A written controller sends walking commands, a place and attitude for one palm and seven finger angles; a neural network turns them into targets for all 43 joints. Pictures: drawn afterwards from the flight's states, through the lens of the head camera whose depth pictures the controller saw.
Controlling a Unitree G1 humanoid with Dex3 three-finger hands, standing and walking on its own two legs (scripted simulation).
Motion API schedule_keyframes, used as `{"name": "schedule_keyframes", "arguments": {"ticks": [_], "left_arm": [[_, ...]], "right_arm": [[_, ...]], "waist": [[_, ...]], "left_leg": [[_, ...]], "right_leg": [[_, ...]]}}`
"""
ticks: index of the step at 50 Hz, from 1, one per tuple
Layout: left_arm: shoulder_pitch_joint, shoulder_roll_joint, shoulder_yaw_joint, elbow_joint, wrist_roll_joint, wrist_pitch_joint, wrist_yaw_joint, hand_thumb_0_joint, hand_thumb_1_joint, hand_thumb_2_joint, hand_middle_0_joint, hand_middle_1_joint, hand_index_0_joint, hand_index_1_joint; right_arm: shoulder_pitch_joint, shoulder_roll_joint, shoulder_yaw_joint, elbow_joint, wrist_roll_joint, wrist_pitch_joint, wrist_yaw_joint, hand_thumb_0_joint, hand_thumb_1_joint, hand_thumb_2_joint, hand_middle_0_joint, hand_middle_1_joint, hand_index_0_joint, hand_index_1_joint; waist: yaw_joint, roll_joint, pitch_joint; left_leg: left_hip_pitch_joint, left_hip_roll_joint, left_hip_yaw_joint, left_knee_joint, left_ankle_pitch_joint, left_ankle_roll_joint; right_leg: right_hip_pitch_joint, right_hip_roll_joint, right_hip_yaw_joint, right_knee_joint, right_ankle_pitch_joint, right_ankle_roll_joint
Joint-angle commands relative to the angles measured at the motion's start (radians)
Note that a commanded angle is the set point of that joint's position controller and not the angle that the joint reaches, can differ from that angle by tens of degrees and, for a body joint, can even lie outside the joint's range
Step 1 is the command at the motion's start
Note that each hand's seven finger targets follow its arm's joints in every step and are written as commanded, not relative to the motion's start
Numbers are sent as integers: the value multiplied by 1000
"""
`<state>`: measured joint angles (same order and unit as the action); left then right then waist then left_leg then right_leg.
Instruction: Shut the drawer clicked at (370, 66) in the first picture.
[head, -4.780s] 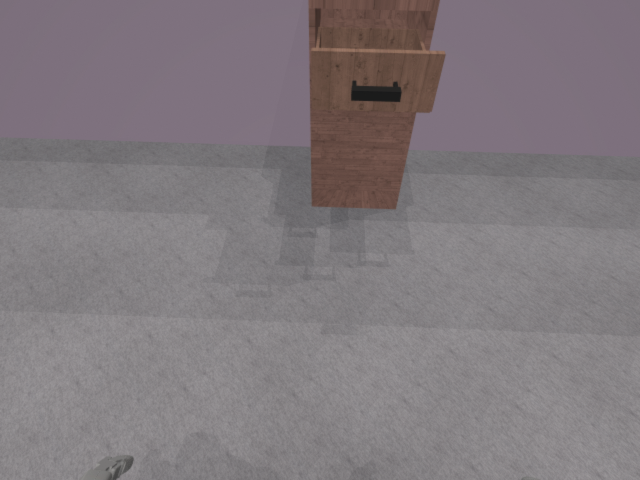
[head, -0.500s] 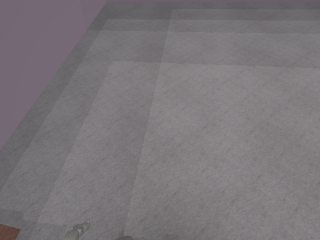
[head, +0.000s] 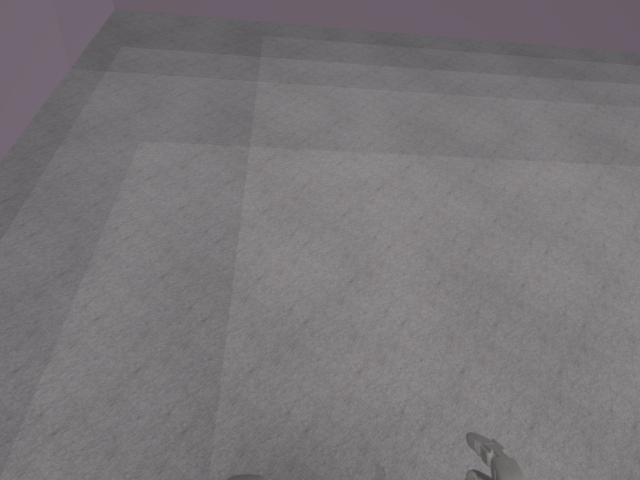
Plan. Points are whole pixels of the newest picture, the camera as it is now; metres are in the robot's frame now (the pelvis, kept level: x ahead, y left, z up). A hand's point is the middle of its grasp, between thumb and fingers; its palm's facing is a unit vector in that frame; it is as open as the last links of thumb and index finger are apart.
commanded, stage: walk to a spot facing it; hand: left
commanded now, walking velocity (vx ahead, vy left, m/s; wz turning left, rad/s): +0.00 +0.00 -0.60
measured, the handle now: out of the picture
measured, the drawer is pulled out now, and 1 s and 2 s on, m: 0.29 0.29 0.29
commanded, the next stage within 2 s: turn to face it in 0.54 s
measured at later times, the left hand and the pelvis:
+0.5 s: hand (244, 396) +0.25 +0.14 -0.15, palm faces -0.33 -0.92 -0.22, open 7.4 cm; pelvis +0.06 +0.00 +0.00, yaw -19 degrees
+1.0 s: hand (256, 408) +0.24 +0.12 -0.17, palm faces -0.24 -0.96 -0.17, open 7.4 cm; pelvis +0.11 -0.03 +0.00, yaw -18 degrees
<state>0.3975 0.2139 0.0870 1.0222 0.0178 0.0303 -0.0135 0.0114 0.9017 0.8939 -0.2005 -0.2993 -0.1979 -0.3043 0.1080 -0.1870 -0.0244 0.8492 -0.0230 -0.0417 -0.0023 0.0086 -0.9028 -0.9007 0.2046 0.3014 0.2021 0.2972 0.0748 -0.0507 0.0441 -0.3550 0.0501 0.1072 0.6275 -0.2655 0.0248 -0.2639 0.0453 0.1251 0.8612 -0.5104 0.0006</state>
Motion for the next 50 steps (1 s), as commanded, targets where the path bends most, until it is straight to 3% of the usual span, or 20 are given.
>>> {"name": "schedule_keyframes", "arguments": {"ticks": [1, 3, 6, 15, 21, 23, 25, 26, 27, 28, 30, 33, 35, 39, 43, 46, 47, 48, 49, 50], "left_arm": [[-59, 101, 31, -105, 12, -29, -15, 0, 900, 900, -200, -300, -200, -300], [-39, 65, 29, -94, 12, -10, -18, 0, 900, 900, -200, -300, -200, -300], [-17, 48, 27, -85, 4, 9, -11, 0, 900, 900, -200, -300, -200, -300], [-204, 29, 15, -161, 9, 33, -12, 0, 900, 900, -200, -300, -200, -300], [-317, 34, 1, -211, 7, 20, -11, 0, 900, 900, -200, -300, -200, -300], [-309, 34, 1, -218, 6, 8, -9, 0, 900, 900, -200, -300, -200, -300], [-199, 71, 8, -196, 7, -16, -2, 0, 900, 900, -200, -300, -200, -300], [-96, 159, 24, -168, 15, -33, 9, 0, 900, 900, -200, -300, -200, -300], [-18, 275, 50, -150, 6, -39, 24, 0, 900, 900, -200, -300, -200, -300], [-13, 283, 52, -142, -13, -32, 38, 0, 900, 900, -200, -300, -200, -300], [-140, 216, 43, -174, -11, -25, 45, 0, 900, 900, -200, -300, -200, -300], [-229, 144, 14, -190, -6, -35, 45, 0, 900, 900, -200, -300, -200, -300], [-219, 129, 6, -177, 0, -43, 46, 0, 900, 900, -200, -300, -200, -300], [-191, 92, -17, -136, 4, -56, 44, 0, 900, 900, -200, -300, -200, -300], [-163, 112, -9, -106, 6, -49, 49, 0, 900, 900, -200, -300, -200, -300], [-162, 115, -2, -95, -2, -37, 53, 0, 900, 900, -200, -300, -200, -300], [-147, 99, 0, -100, -5, -30, 52, 0, 900, 900, -200, -300, -200, -300], [-120, 58, -4, -114, -11, -22, 51, 0, 900, 900, -200, -300, -200, -300], [-150, 37, -12, -137, -13, -18, 53, 0, 900, 900, -200, -300, -200, -300], [-194, 50, -7, -142, -5, -13, 55, 0, 900, 900, -200, -300, -200, -300]], "right_arm": [[104, -167, -38, -29, 1, -4, -29, 0, -900, -900, 200, 300, 200, 300], [131, -132, -28, -8, 3, -10, -35, 0, -900, -900, 200, 300, 200, 300], [171, -123, -30, 14, 11, -13, -43, 0, -900, -900, 200, 300, 200, 300], [259, -128, -48, 65, 1, 2, -40, 0, -900, -900, 200, 300, 200, 300], [279, -166, -70, 89, -7, 21, -27, 0, -900, -900, 200, 300, 200, 300], [272, -180, -75, 90, -8, 24, -22, 0, -900, -900, 200, 300, 200, 300], [268, -190, -79, 81, 1, 26, -14, 0, -900, -900, 200, 300, 200, 300], [272, -168, -74, 61, 15, 31, -4, 0, -900, -900, 200, 300, 200, 300], [221, -93, -52, 3, 12, 36, -1, 0, -900, -900, 200, 300, 200, 300], [172, -115, -54, -13, 15, 48, -17, 0, -900, -900, 200, 300, 200, 300], [128, -100, -54, -8, 13, 60, -16, 0, -900, -900, 200, 300, 200, 300], [185, -90, -53, 48, 2, 72, -16, 0, -900, -900, 200, 300, 200, 300], [233, -76, -46, 80, 3, 75, -20, 0, -900, -900, 200, 300, 200, 300], [209, -45, -30, 106, 12, 66, -17, 0, -900, -900, 200, 300, 200, 300], [140, -49, -28, 95, 15, 54, -12, 0, -900, -900, 200, 300, 200, 300], [165, -71, -35, 102, 11, 55, -8, 0, -900, -900, 200, 300, 200, 300], [199, -102, -43, 104, 10, 51, -6, 0, -900, -900, 200, 300, 200, 300], [225, -167, -55, 98, 3, 48, -9, 0, -900, -900, 200, 300, 200, 300], [254, -204, -64, 99, -1, 51, -11, 0, -900, -900, 200, 300, 200, 300], [255, -197, -62, 110, -6, 50, -23, 0, -900, -900, 200, 300, 200, 300]], "waist": [[-73, 223, 19], [-55, 235, 13], [-50, 212, -54], [-90, 183, -18], [-130, 218, -13], [-119, 210, -34], [-58, 144, -114], [-10, -22, -187], [17, -264, -220], [17, -175, -233], [-27, -126, -128], [-95, -54, -77], [-112, -64, -106], [-99, -61, -100], [-66, -108, -61], [-79, -41, -32], [-90, 58, -51], [-90, 257, -58], [-107, 339, -40], [-116, 320, -27]], "left_leg": [[148, 352, -301, -408, 8, 35], [147, 280, -133, -368, 337, -11], [222, 269, -26, -311, 581, -5], [323, 319, 26, -295, 575, 82], [317, 356, 88, -234, 536, 90], [321, 366, 114, -181, 578, 73], [280, 338, 176, 27, 639, 4], [69, 291, 206, 259, 427, -55], [-229, 101, 171, 533, -340, -125], [-256, 93, -8, 618, -405, -114], [-273, 124, -63, 626, -267, -110], [-194, 98, -72, 561, -131, -119], [-161, 75, -74, 515, -114, -114], [-67, 44, -68, 287, -93, -100], [-16, 12, -31, 86, -85, -92], [92, 15, -32, -86, 85, -76], [174, 68, -105, -139, 295, -46], [217, 228, -310, -174, 587, 45], [183, 347, -451, -259, 726, 157], [160, 338, -496, -302, 632, 197]], "right_leg": [[-323, -101, -80, 369, 79, 22], [-282, -96, -98, 389, 167, 41], [-288, -95, -114, 411, 207, 55], [-371, -129, -158, 244, 213, 74], [-232, -116, -226, -41, 113, 41], [-170, -98, -238, -127, 111, 20], [31, -71, -250, -333, 273, -10], [278, -196, -72, -421, 518, -71], [410, -462, 315, -431, 1045, -200], [381, -483, 261, -428, 1129, -268], [248, -373, 179, -473, 832, -222], [113, -282, 27, -491, 851, -164], [114, -266, -18, -488, 852, -162], [104, -243, -77, -499, 784, -155], [140, -284, -79, -466, 793, -155], [85, -294, -121, -378, 701, -101], [20, -259, -160, -290, 583, -55], [-84, -164, -239, -165, 321, 14], [-141, -91, -236, 24, -85, 43], [-180, -90, -165, 178, -125, 40]]}}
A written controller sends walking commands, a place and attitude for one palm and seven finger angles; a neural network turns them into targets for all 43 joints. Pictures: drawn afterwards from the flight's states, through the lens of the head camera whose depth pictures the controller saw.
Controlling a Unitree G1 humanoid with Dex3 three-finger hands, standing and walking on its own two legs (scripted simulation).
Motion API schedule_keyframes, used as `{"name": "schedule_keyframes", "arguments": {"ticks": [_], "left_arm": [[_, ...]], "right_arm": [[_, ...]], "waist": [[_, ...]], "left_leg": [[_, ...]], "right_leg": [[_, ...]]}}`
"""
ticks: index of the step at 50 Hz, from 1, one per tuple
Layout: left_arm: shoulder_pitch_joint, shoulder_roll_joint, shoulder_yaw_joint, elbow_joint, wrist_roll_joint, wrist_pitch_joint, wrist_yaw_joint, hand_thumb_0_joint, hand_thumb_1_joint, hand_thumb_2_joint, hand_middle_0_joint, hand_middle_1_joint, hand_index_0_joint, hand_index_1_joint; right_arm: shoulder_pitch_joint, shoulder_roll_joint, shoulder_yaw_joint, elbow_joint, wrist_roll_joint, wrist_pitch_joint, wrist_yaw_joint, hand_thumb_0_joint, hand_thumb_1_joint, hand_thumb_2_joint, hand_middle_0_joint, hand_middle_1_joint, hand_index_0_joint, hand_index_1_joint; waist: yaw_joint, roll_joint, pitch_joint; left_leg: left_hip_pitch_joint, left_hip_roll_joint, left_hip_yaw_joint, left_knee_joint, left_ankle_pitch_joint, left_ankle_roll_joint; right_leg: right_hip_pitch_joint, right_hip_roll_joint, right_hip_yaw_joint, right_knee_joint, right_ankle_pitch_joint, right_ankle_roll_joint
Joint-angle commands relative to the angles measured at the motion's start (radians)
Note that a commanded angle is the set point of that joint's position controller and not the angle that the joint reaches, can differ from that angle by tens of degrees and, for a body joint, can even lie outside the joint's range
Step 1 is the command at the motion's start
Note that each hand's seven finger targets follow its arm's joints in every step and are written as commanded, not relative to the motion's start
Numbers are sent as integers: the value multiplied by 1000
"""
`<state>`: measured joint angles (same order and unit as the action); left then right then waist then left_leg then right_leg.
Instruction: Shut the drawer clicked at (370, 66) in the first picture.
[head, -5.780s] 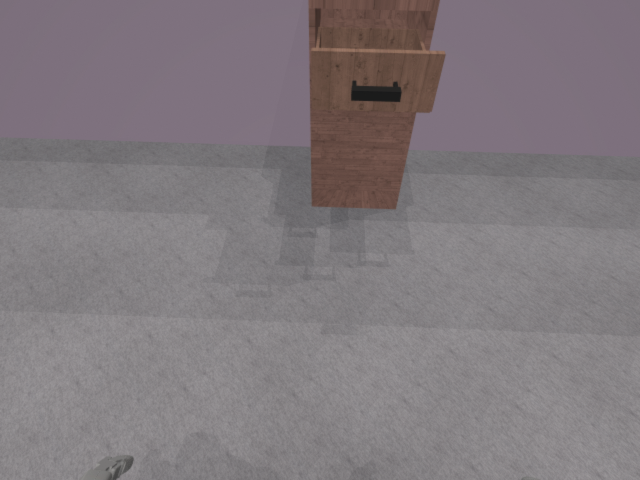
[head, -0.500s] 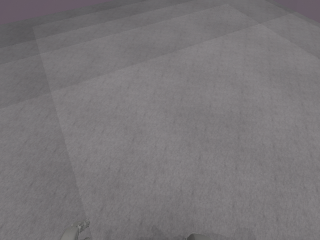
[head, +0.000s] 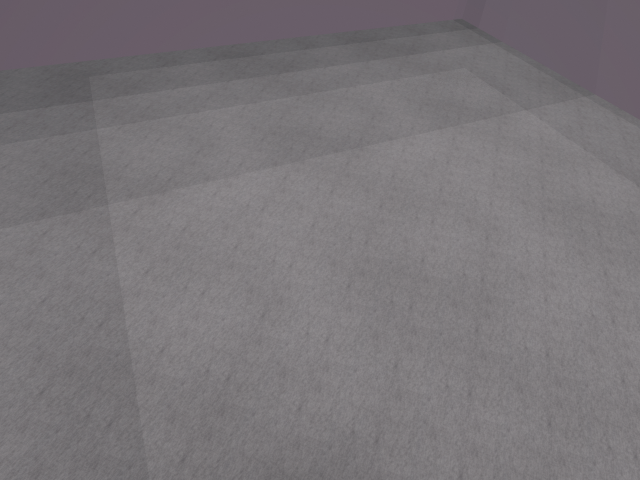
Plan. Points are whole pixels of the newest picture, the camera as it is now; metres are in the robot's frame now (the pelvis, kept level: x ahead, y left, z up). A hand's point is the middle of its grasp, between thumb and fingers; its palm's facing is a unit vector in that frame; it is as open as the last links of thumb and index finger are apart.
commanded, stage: turn to face it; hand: left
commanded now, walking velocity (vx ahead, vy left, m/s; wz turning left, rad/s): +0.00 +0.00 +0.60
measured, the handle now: out of the picture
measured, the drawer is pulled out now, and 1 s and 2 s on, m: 0.29 0.29 0.29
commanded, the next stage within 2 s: none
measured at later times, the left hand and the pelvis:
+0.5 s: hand out of the picture -0.01 +0.16 -0.13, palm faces +0.32 -0.90 -0.30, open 7.4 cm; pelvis -0.04 -0.06 +0.01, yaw +17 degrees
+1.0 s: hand out of the picture -0.15 +0.20 -0.16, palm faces +0.60 -0.76 -0.25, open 7.4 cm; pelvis -0.07 -0.02 +0.01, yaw +35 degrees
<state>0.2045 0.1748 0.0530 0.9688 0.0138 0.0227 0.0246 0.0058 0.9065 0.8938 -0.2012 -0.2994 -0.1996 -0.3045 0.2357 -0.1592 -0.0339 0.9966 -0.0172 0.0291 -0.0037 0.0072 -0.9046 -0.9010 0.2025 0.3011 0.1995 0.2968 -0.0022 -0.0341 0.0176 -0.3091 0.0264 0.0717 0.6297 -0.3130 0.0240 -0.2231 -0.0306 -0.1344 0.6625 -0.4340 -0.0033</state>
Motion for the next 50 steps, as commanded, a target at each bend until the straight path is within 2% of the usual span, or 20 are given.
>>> {"name": "schedule_keyframes", "arguments": {"ticks": [1, 5, 11, 16, 17, 18, 19, 20, 21, 23, 25, 33, 36, 38, 39, 40, 41, 45, 47, 50], "left_arm": [[-22, 101, 32, -89, 2, -3, 13, 0, 900, 900, -200, -300, -200, -300], [-21, 92, 39, -91, -1, -2, -3, 0, 900, 900, -200, -300, -200, -300], [-51, 85, 39, -114, -6, -1, -2, 0, 900, 900, -200, -300, -200, -300], [62, 110, 43, -100, -12, -8, 3, 0, 900, 900, -200, -300, -200, -300], [112, 131, 50, -89, -10, -13, 7, 0, 900, 900, -200, -300, -200, -300], [142, 207, 65, -92, 4, -20, 14, 0, 900, 900, -200, -300, -200, -300], [111, 299, 76, -116, 17, -20, 18, 0, 900, 900, -200, -300, -200, -300], [63, 282, 63, -137, 7, -15, 20, 0, 900, 900, -200, -300, -200, -300], [-18, 239, 61, -155, 9, -19, 24, 0, 900, 900, -200, -300, -200, -300], [-83, 204, 42, -165, 8, -23, 13, 0, 900, 900, -200, -300, -200, -300], [-55, 186, 33, -162, 8, -29, 10, 0, 900, 900, -200, -300, -200, -300], [97, 245, 46, -121, 20, -25, 11, 0, 900, 900, -200, -300, -200, -300], [88, 260, 55, -114, 22, -20, 7, 0, 900, 900, -200, -300, -200, -300], [73, 256, 60, -116, 8, -13, 3, 0, 900, 900, -200, -300, -200, -300], [83, 218, 55, -131, 0, -8, -2, 0, 900, 900, -200, -300, -200, -300], [34, 143, 34, -179, -5, -7, -9, 0, 900, 900, -200, -300, -200, -300], [-29, 169, 28, -196, 5, 6, -1, 0, 900, 900, -200, -300, -200, -300], [-26, 164, 42, -145, 3, 7, -9, 0, 900, 900, -200, -300, -200, -300], [8, 164, 43, -129, 3, 8, -15, 0, 900, 900, -200, -300, -200, -300], [-17, 160, 41, -139, 1, 13, -9, 0, 900, 900, -200, -300, -200, -300]], "right_arm": [[113, -210, -51, -43, -8, -25, -26, 0, -900, -900, 200, 300, 200, 300], [27, -213, -58, -87, -8, -26, -24, 0, -900, -900, 200, 300, 200, 300], [47, -250, -82, -99, -8, -13, -14, 0, -900, -900, 200, 300, 200, 300], [-35, -263, -98, -138, -6, 5, -2, 0, -900, -900, 200, 300, 200, 300], [-54, -247, -98, -151, -2, 8, 1, 0, -900, -900, 200, 300, 200, 300], [-45, -184, -92, -162, 7, 14, 7, 0, -900, -900, 200, 300, 200, 300], [-64, -134, -82, -195, 2, 10, 7, 0, -900, -900, 200, 300, 200, 300], [-94, -199, -92, -195, -11, 11, 10, 0, -900, -900, 200, 300, 200, 300], [-79, -196, -98, -188, -10, 22, 18, 0, -900, -900, 200, 300, 200, 300], [-45, -179, -94, -142, -11, 34, 29, 0, -900, -900, 200, 300, 200, 300], [-21, -170, -87, -133, -8, 32, 34, 0, -900, -900, 200, 300, 200, 300], [-181, -147, -61, -187, 3, 21, 38, 0, -900, -900, 200, 300, 200, 300], [-152, -147, -54, -189, 9, 6, 35, 0, -900, -900, 200, 300, 200, 300], [-53, -184, -63, -166, 6, -5, 31, 0, -900, -900, 200, 300, 200, 300], [19, -268, -84, -152, 2, -16, 27, 0, -900, -900, 200, 300, 200, 300], [98, -382, -113, -144, 3, -23, 17, 0, -900, -900, 200, 300, 200, 300], [149, -394, -112, -117, 10, -12, 13, 0, -900, -900, 200, 300, 200, 300], [-37, -278, -77, -155, -2, -21, -10, 0, -900, -900, 200, 300, 200, 300], [-57, -268, -71, -164, 1, -26, -9, 0, -900, -900, 200, 300, 200, 300], [-26, -267, -73, -153, 0, -24, -9, 0, -900, -900, 200, 300, 200, 300]], "waist": [[-33, 282, 13], [-14, 180, -61], [-42, 182, -105], [11, 204, -104], [39, 161, -107], [54, -40, -107], [66, -331, -44], [53, -215, -7], [7, -144, 26], [-33, -150, 82], [-29, -163, 68], [60, -174, 14], [53, -197, -29], [0, -126, -96], [-38, 74, -165], [-88, 384, -178], [-105, 265, -181], [-27, 213, -60], [-9, 180, -68], [-20, 151, -55]], "left_leg": [[96, 331, -444, -313, 582, 194], [141, 224, -331, -286, 463, 149], [169, 203, -399, -280, 388, 152], [0, 135, -434, -239, 260, 103], [-100, 96, -411, -201, 156, 64], [-273, -7, -304, -31, -43, -10], [-413, -112, -111, 248, -251, -81], [-344, -41, -164, 418, -249, -61], [-317, -20, -169, 495, -183, -57], [-298, 2, -115, 603, -82, -76], [-300, 4, -73, 609, -35, -94], [-206, 16, 9, 247, -126, -105], [-94, -5, 45, 67, -120, -84], [89, -9, 39, -162, 88, -69], [300, 115, -129, -239, 297, -16], [417, 386, -481, -243, 783, 122], [391, 418, -422, -208, 859, 183], [202, 235, -282, -240, 641, 131], [185, 199, -259, -260, 572, 116], [175, 197, -317, -282, 491, 131]], "right_leg": [[-266, -36, 131, 439, -150, 41], [-268, -25, 141, 401, -30, 58], [-224, 6, 131, 223, -33, 73], [21, 44, 107, -97, 102, 59], [147, 16, 109, -246, 180, 52], [276, -166, 275, -403, 70, -2], [204, -437, 566, -483, 16, -104], [14, -465, 513, -480, 12, -134], [-63, -414, 425, -480, -2, -129], [-103, -301, 266, -425, 120, -88], [-42, -265, 158, -381, 256, -80], [122, -340, 102, -295, 521, -121], [139, -345, 63, -208, 633, -100], [88, -313, -15, -57, 580, -29], [-88, -247, -49, 147, 382, 34], [-385, -104, -32, 370, -224, 115], [-394, -112, 76, 473, -225, 97], [-374, -103, 138, 546, 1, 99], [-341, -85, 129, 520, 51, 105], [-322, -67, 138, 439, 56, 111]]}}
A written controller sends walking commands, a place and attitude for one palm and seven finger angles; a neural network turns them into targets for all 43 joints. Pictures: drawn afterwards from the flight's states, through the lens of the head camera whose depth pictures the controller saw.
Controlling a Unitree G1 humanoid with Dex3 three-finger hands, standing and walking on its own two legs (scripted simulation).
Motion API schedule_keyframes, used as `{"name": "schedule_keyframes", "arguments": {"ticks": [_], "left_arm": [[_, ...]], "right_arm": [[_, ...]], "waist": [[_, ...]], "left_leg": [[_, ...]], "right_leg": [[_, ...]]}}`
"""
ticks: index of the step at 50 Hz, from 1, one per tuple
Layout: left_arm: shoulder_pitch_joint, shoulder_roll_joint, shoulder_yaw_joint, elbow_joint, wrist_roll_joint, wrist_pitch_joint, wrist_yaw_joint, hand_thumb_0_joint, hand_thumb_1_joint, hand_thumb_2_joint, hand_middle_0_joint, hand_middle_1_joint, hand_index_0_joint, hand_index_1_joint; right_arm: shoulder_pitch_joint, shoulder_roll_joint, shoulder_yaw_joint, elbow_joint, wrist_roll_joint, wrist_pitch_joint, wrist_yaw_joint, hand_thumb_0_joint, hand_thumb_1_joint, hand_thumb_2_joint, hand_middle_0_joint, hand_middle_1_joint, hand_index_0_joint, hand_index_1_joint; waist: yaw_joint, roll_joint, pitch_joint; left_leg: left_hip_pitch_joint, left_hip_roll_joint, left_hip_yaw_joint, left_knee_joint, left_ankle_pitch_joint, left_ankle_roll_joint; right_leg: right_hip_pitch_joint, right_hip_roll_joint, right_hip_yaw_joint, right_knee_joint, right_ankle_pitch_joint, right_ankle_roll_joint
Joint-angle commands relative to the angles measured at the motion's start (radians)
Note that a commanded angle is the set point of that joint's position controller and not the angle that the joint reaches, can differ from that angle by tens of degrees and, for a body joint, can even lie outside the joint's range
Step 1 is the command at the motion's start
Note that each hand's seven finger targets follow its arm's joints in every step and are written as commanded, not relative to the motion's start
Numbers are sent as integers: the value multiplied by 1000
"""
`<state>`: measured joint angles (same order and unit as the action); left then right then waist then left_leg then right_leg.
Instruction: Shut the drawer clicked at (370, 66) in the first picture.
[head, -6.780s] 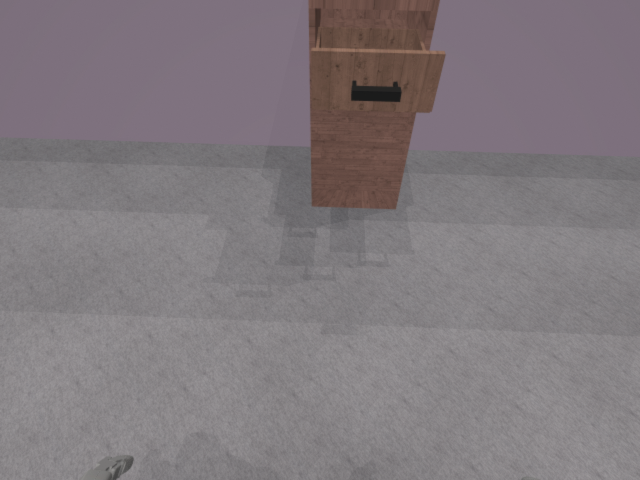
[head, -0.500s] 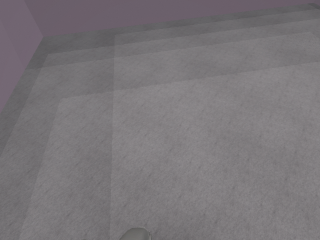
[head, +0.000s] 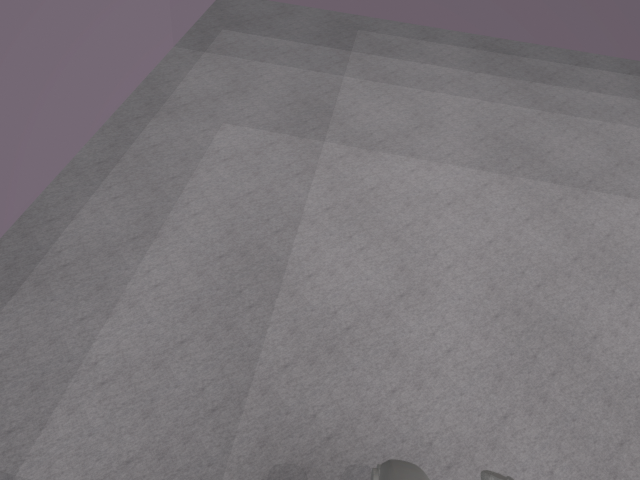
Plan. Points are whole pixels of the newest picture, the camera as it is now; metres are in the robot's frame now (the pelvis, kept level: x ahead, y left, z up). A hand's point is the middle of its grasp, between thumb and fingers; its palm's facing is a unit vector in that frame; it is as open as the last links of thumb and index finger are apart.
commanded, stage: turn to face it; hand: left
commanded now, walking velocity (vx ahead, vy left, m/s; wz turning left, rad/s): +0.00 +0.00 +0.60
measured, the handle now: out of the picture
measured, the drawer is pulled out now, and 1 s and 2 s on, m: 0.29 0.29 0.29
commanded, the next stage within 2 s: none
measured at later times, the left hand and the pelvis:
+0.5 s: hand out of the picture +0.03 +0.16 -0.14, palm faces +0.30 -0.91 -0.28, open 7.4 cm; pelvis -0.01 -0.05 +0.01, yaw +19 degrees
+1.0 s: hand out of the picture -0.10 +0.24 -0.17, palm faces +0.60 -0.76 -0.24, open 7.4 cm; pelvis -0.03 +0.02 +0.01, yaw +35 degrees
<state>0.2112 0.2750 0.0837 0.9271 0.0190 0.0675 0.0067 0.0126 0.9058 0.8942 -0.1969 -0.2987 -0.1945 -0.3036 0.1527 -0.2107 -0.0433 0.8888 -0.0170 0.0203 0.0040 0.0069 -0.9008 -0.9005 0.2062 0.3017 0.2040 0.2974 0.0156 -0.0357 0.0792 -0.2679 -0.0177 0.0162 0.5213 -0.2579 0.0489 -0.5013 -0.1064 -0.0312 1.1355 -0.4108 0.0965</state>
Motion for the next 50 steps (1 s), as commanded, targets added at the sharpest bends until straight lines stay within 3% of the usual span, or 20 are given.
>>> {"name": "schedule_keyframes", "arguments": {"ticks": [1, 8, 12, 13, 14, 15, 16, 19, 26, 30, 33, 35, 36, 37, 38, 39, 40, 43, 46, 50], "left_arm": [[-30, 61, 11, -100, -4, -32, 9, 0, 900, 900, -200, -300, -200, -300], [-69, 38, 4, -139, -12, -40, 17, 0, 900, 900, -200, -300, -200, -300], [36, 56, 10, -124, -18, -61, 25, 0, 900, 900, -200, -300, -200, -300], [67, 109, 19, -120, -10, -74, 30, 0, 900, 900, -200, -300, -200, -300], [69, 209, 37, -129, 6, -80, 37, 0, 900, 900, -200, -300, -200, -300], [60, 208, 27, -141, -1, -71, 37, 0, 900, 900, -200, -300, -200, -300], [-2, 158, 24, -153, -1, -71, 41, 0, 900, 900, -200, -300, -200, -300], [-85, 88, -3, -166, -4, -76, 29, 0, 900, 900, -200, -300, -200, -300], [48, 110, 2, -114, 5, -74, 28, 0, 900, 900, -200, -300, -200, -300], [87, 142, 13, -98, 12, -70, 26, 0, 900, 900, -200, -300, -200, -300], [87, 163, 25, -89, 14, -63, 25, 0, 900, 900, -200, -300, -200, -300], [78, 164, 29, -83, 5, -57, 20, 0, 900, 900, -200, -300, -200, -300], [74, 145, 24, -86, -3, -53, 17, 0, 900, 900, -200, -300, -200, -300], [64, 75, 13, -128, -12, -50, 9, 0, 900, 900, -200, -300, -200, -300], [-2, 57, -4, -157, -3, -41, 15, 0, 900, 900, -200, -300, -200, -300], [-22, 71, -1, -158, 0, -35, 17, 0, 900, 900, -200, -300, -200, -300], [-37, 61, 3, -138, 2, -32, 20, 0, 900, 900, -200, -300, -200, -300], [-2, 80, 12, -93, 1, -32, 9, 0, 900, 900, -200, -300, -200, -300], [25, 85, 13, -74, 2, -28, 8, 0, 900, 900, -200, -300, -200, -300], [-22, 80, 12, -96, 0, -28, 16, 0, 900, 900, -200, -300, -200, -300]], "right_arm": [[59, -217, -65, -44, 0, -13, -16, 0, -900, -900, 200, 300, 200, 300], [64, -227, -78, -43, -10, 2, -11, 0, -900, -900, 200, 300, 200, 300], [31, -209, -83, -57, -1, 6, -7, 0, -900, -900, 200, 300, 200, 300], [49, -164, -76, -60, 9, 4, -1, 0, -900, -900, 200, 300, 200, 300], [67, -92, -65, -84, 14, 2, 0, 0, -900, -900, 200, 300, 200, 300], [50, -150, -79, -87, -1, 6, -2, 0, -900, -900, 200, 300, 200, 300], [39, -157, -85, -81, -2, 18, 4, 0, -900, -900, 200, 300, 200, 300], [85, -135, -79, -23, -7, 35, 24, 0, -900, -900, 200, 300, 200, 300], [-18, -120, -67, -40, -1, 44, 30, 0, -900, -900, 200, 300, 200, 300], [-80, -101, -50, -59, 5, 33, 31, 0, -900, -900, 200, 300, 200, 300], [-59, -96, -41, -62, 9, 16, 28, 0, -900, -900, 200, 300, 200, 300], [5, -121, -46, -50, 6, 7, 24, 0, -900, -900, 200, 300, 200, 300], [78, -172, -59, -35, 5, -2, 25, 0, -900, -900, 200, 300, 200, 300], [151, -299, -92, -30, -1, -13, 16, 0, -900, -900, 200, 300, 200, 300], [224, -347, -101, -3, 11, -6, 7, 0, -900, -900, 200, 300, 200, 300], [215, -325, -92, 2, 6, -5, -1, 0, -900, -900, 200, 300, 200, 300], [172, -283, -83, -4, 4, -11, -12, 0, -900, -900, 200, 300, 200, 300], [45, -218, -56, -43, 3, -15, -19, 0, -900, -900, 200, 300, 200, 300], [47, -212, -54, -47, 7, -20, -19, 0, -900, -900, 200, 300, 200, 300], [86, -210, -60, -38, 3, -17, -17, 0, -900, -900, 200, 300, 200, 300]], "waist": [[-35, 153, -111], [-43, 184, -109], [12, 151, -148], [23, 25, -179], [26, -301, -178], [26, -217, -158], [-1, -125, -106], [-51, -135, -40], [10, -157, -23], [35, -164, -60], [36, -204, -107], [-4, -151, -145], [-46, -28, -195], [-90, 311, -228], [-120, 322, -255], [-107, 223, -230], [-96, 280, -201], [-33, 192, -115], [-19, 160, -115], [-34, 132, -104]], "left_leg": [[130, 243, -280, -186, 385, 112], [64, 222, -395, -163, 322, 126], [-71, 152, -411, -52, 300, 68], [-186, 87, -344, 53, 132, 5], [-376, -71, -117, 304, -263, -89], [-351, -34, -112, 501, -353, -90], [-330, 0, -130, 602, -290, -86], [-326, 32, -63, 722, -119, -113], [-324, 60, -1, 584, -121, -139], [-241, 57, 52, 371, -173, -130], [-141, 40, 92, 202, -170, -108], [-1, 24, 105, 12, -14, -93], [175, 66, 32, -111, 151, -72], [372, 355, -347, -136, 554, 50], [371, 460, -429, -116, 848, 155], [333, 447, -353, -103, 812, 175], [291, 368, -322, -111, 766, 142], [178, 252, -227, -149, 602, 77], [161, 217, -223, -183, 515, 63], [165, 227, -308, -203, 413, 95]], "right_leg": [[-41, 11, 38, -59, 33, 11], [94, 71, 35, -328, -15, -9], [371, 87, 24, -688, 173, -26], [523, -35, 126, -827, 202, -52], [606, -322, 416, -887, 266, -163], [448, -407, 412, -871, 318, -238], [354, -363, 324, -878, 276, -252], [309, -199, 103, -840, 320, -189], [388, -228, 14, -835, 371, -200], [427, -256, -29, -772, 534, -219], [451, -269, -66, -687, 639, -206], [406, -245, -131, -574, 596, -147], [298, -218, -157, -404, 490, -99], [-33, -65, -181, -162, -84, -8], [-113, -24, -60, -20, -292, 1], [-117, -46, -10, 50, -230, -13], [-129, -44, 12, 73, -162, -10], [-93, -24, 32, 105, 18, 1], [-67, -11, 38, 73, 87, 13], [-76, 1, 55, 0, 83, 23]]}}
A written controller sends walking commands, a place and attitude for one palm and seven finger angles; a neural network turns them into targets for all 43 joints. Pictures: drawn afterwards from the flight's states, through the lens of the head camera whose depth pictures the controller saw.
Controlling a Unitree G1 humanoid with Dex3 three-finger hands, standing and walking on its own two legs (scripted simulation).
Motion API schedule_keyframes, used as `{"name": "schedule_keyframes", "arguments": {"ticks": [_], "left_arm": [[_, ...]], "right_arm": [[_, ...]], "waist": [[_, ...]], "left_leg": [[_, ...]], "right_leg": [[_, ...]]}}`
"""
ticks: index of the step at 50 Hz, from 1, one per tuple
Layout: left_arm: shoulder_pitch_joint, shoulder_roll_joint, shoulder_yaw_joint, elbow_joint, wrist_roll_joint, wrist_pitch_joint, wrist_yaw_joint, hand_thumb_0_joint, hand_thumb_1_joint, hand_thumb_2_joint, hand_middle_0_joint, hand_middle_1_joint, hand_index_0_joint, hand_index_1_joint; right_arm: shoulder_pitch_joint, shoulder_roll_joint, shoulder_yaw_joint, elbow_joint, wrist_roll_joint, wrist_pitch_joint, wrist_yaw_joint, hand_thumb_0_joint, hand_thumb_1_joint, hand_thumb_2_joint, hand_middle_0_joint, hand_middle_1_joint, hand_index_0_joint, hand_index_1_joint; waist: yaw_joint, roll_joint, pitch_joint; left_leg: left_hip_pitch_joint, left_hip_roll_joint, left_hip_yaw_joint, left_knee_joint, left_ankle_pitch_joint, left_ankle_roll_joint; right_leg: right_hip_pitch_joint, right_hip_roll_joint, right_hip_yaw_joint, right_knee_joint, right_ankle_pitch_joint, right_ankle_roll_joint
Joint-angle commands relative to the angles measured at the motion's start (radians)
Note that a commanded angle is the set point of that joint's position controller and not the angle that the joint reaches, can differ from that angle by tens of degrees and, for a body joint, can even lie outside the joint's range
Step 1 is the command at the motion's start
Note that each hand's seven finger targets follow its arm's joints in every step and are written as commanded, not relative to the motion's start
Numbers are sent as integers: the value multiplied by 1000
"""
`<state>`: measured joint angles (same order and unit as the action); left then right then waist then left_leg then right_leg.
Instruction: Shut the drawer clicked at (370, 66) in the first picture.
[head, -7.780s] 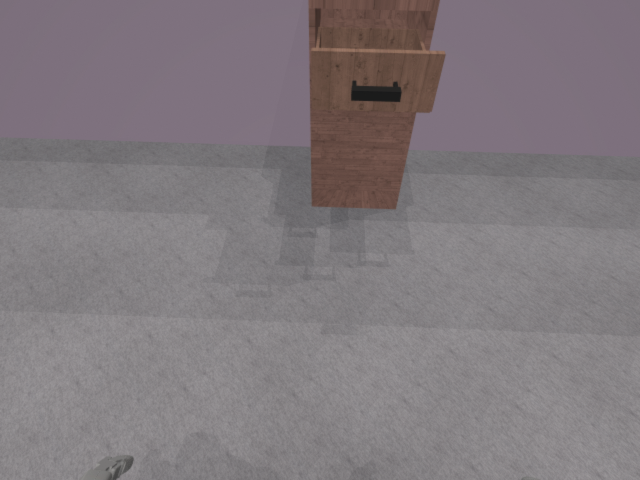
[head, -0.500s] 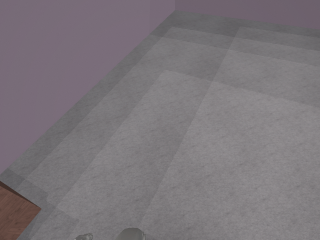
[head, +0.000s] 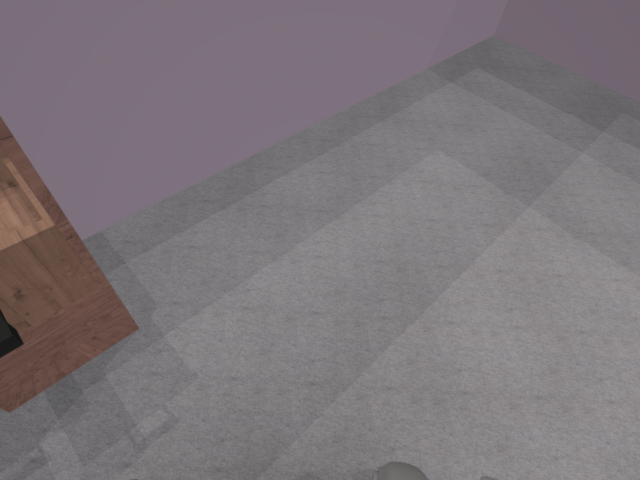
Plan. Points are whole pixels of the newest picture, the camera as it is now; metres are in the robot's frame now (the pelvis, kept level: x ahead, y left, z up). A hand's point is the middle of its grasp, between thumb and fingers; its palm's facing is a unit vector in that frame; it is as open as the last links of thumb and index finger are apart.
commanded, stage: turn to face it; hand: left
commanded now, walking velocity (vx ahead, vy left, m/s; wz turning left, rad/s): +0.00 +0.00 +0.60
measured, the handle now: out of the picture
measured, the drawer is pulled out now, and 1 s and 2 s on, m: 0.29 0.29 0.29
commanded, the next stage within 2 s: take the last steps up to it in 1.30 s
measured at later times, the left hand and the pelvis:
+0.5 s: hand out of the picture +0.06 +0.16 -0.13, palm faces +0.28 -0.91 -0.30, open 7.4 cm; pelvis +0.00 -0.06 +0.00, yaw +18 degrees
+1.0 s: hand out of the picture -0.15 +0.20 -0.19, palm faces +0.62 -0.75 -0.24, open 7.4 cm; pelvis -0.04 +0.01 -0.01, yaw +36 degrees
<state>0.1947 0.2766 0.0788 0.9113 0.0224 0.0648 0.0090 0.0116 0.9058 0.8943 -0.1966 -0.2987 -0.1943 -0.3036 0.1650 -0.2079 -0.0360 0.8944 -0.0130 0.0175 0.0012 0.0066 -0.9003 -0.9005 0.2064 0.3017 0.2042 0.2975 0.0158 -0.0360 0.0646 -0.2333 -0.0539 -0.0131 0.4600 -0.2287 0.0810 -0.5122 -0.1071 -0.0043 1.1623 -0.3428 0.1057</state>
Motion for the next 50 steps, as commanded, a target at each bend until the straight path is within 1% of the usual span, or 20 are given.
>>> {"name": "schedule_keyframes", "arguments": {"ticks": [1, 9, 13, 16, 17, 18, 19, 20, 21, 22, 24, 30, 37, 40, 41, 42, 43, 44, 47, 50], "left_arm": [[-19, 83, 18, -86, -4, -26, 14, 0, 900, 900, -200, -300, -200, -300], [-125, 54, 6, -144, -15, -38, 20, 0, 900, 900, -200, -300, -200, -300], [-80, 45, 1, -141, -24, -44, 25, 0, 900, 900, -200, -300, -200, -300], [-1, 67, 6, -126, -26, -60, 30, 0, 900, 900, -200, -300, -200, -300], [21, 99, 14, -120, -24, -70, 34, 0, 900, 900, -200, -300, -200, -300], [27, 181, 30, -125, -10, -76, 42, 0, 900, 900, -200, -300, -200, -300], [33, 203, 27, -132, -4, -69, 40, 0, 900, 900, -200, -300, -200, -300], [1, 177, 18, -143, -6, -64, 39, 0, 900, 900, -200, -300, -200, -300], [-53, 121, 15, -144, -11, -68, 42, 0, 900, 900, -200, -300, -200, -300], [-81, 102, 5, -149, -12, -68, 35, 0, 900, 900, -200, -300, -200, -300], [-66, 74, -7, -143, -12, -76, 27, 0, 900, 900, -200, -300, -200, -300], [63, 101, 2, -99, -3, -75, 27, 0, 900, 900, -200, -300, -200, -300], [117, 157, 22, -74, 10, -63, 24, 0, 900, 900, -200, -300, -200, -300], [109, 166, 29, -66, 5, -56, 21, 0, 900, 900, -200, -300, -200, -300], [100, 157, 28, -64, -3, -51, 19, 0, 900, 900, -200, -300, -200, -300], [112, 97, 21, -92, -13, -47, 13, 0, 900, 900, -200, -300, -200, -300], [58, 48, -5, -133, -11, -41, 14, 0, 900, 900, -200, -300, -200, -300], [35, 81, 0, -131, -6, -31, 19, 0, 900, 900, -200, -300, -200, -300], [2, 82, 7, -77, -3, -27, 15, 0, 900, 900, -200, -300, -200, -300], [67, 77, 8, -41, -2, -25, 9, 0, 900, 900, -200, -300, -200, -300]], "right_arm": [[81, -214, -68, -43, -1, -13, -14, 0, -900, -900, 200, 300, 200, 300], [141, -215, -81, -21, -11, -5, -18, 0, -900, -900, 200, 300, 200, 300], [111, -217, -86, -29, -13, 3, -17, 0, -900, -900, 200, 300, 200, 300], [83, -203, -87, -32, 0, 6, -11, 0, -900, -900, 200, 300, 200, 300], [102, -166, -83, -32, 8, 4, -6, 0, -900, -900, 200, 300, 200, 300], [129, -103, -74, -43, 16, 2, -3, 0, -900, -900, 200, 300, 200, 300], [117, -139, -83, -61, 0, 4, -8, 0, -900, -900, 200, 300, 200, 300], [109, -152, -91, -54, -8, 14, -2, 0, -900, -900, 200, 300, 200, 300], [113, -146, -92, -33, -9, 29, 3, 0, -900, -900, 200, 300, 200, 300], [122, -139, -91, -12, -12, 36, 11, 0, -900, -900, 200, 300, 200, 300], [127, -127, -85, -5, -10, 40, 23, 0, -900, -900, 200, 300, 200, 300], [17, -130, -74, -28, -8, 50, 27, 0, -900, -900, 200, 300, 200, 300], [-93, -100, -46, -66, 4, 29, 31, 0, -900, -900, 200, 300, 200, 300], [-27, -116, -47, -58, 4, 14, 25, 0, -900, -900, 200, 300, 200, 300], [48, -153, -55, -40, 1, 5, 27, 0, -900, -900, 200, 300, 200, 300], [123, -271, -83, -29, -5, -9, 20, 0, -900, -900, 200, 300, 200, 300], [191, -351, -100, -18, 6, -7, 9, 0, -900, -900, 200, 300, 200, 300], [201, -339, -93, -3, 3, 1, 5, 0, -900, -900, 200, 300, 200, 300], [44, -236, -63, -44, -5, -5, -17, 0, -900, -900, 200, 300, 200, 300], [29, -204, -49, -45, 2, -17, -19, 0, -900, -900, 200, 300, 200, 300]], "waist": [[-38, 133, -87], [-67, 172, -112], [-43, 181, -137], [-3, 147, -159], [3, 73, -179], [5, -192, -196], [7, -195, -172], [-10, -81, -106], [-39, -134, -75], [-57, -116, -32], [-59, -134, -1], [-5, -159, 2], [35, -196, -48], [1, -177, -105], [-42, -71, -153], [-83, 226, -225], [-111, 379, -238], [-107, 247, -239], [-56, 202, -89], [-17, 173, -82]], "left_leg": [[128, 263, -302, -148, 345, 70], [155, 254, -446, -95, 432, 109], [70, 225, -485, -60, 471, 96], [-44, 159, -465, 4, 366, 32], [-160, 119, -414, 67, 201, -21], [-356, -5, -215, 264, -176, -100], [-374, -42, -105, 480, -379, -129], [-351, -3, -115, 631, -332, -124], [-343, 27, -122, 683, -284, -126], [-342, 42, -89, 736, -215, -137], [-355, 52, -48, 779, -134, -152], [-370, 84, -7, 709, -136, -173], [-216, 74, 93, 357, -216, -149], [-64, 50, 122, 124, -98, -125], [96, 72, 83, -26, 59, -111], [312, 302, -211, -82, 370, -23], [339, 474, -426, -69, 821, 99], [308, 490, -344, -36, 797, 145], [123, 333, -249, -93, 544, 79], [130, 260, -183, -115, 566, 29]], "right_leg": [[-62, 4, 33, -48, 12, 13], [-11, 62, 46, -256, -87, -4], [158, 107, 40, -440, -77, -27], [378, 108, 29, -725, 116, -38], [534, 18, 97, -835, 184, -57], [675, -251, 346, -890, 238, -147], [538, -403, 430, -882, 325, -255], [407, -366, 338, -883, 281, -281], [346, -303, 282, -903, 231, -248], [321, -234, 203, -893, 223, -223], [321, -174, 67, -865, 332, -190], [394, -207, 17, -852, 377, -208], [437, -252, -64, -753, 559, -225], [426, -241, -125, -629, 575, -175], [349, -226, -164, -483, 478, -127], [95, -104, -202, -240, 57, -47], [-77, -11, -113, -76, -373, -4], [-67, -36, -33, 5, -334, -27], [-79, -35, 10, 63, -118, -17], [-51, -10, 0, 58, -5, -6]]}}
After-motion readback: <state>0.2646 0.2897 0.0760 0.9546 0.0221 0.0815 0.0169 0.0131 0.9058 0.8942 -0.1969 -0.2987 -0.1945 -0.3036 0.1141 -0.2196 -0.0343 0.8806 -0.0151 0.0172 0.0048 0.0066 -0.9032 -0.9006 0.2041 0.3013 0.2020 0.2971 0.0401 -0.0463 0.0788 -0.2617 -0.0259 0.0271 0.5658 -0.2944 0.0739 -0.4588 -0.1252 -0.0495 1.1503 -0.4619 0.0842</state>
